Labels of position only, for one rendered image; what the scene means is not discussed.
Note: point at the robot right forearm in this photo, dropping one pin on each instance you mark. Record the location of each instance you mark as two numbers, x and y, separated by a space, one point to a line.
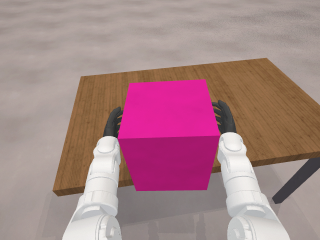
243 192

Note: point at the left robot hand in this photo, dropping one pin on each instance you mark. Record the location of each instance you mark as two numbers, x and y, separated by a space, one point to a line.
112 127

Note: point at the left robot upper arm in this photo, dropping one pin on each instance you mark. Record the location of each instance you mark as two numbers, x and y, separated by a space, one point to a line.
99 227

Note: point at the right robot hand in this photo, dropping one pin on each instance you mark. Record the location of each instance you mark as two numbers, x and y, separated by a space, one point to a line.
227 123

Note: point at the right robot upper arm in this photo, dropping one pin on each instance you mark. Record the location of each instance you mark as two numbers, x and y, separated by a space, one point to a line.
248 227

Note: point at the carton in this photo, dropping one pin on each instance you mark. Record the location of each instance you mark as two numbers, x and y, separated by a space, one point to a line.
169 135

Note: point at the robot left forearm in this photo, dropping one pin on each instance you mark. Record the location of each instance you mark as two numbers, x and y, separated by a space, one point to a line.
100 193

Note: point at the table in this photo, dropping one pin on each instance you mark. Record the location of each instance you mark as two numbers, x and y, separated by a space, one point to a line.
277 121

